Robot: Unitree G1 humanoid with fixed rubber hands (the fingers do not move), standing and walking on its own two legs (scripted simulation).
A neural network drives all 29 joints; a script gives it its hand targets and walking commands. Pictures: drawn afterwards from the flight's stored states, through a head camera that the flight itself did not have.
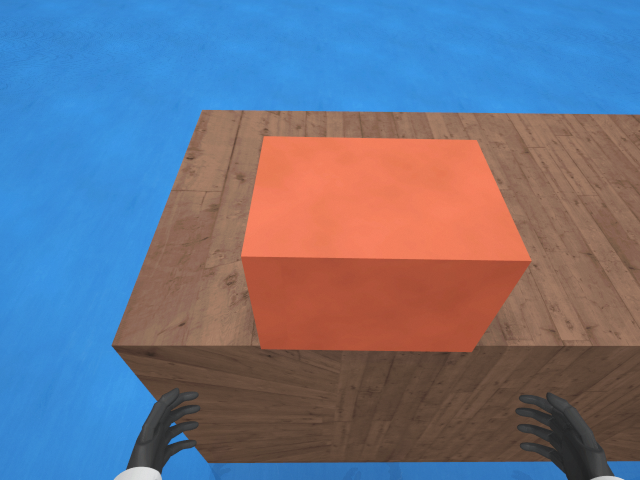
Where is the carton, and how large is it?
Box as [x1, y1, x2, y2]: [241, 136, 530, 351]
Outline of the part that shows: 264,136 241,253 243,268 261,348 471,351 530,262 530,258 476,140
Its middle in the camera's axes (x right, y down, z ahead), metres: +0.07 +0.00 +0.58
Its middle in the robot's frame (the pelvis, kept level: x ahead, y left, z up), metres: +0.44 -0.04 +0.04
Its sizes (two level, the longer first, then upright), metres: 0.316 0.232 0.216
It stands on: a pedestal, 0.71 m high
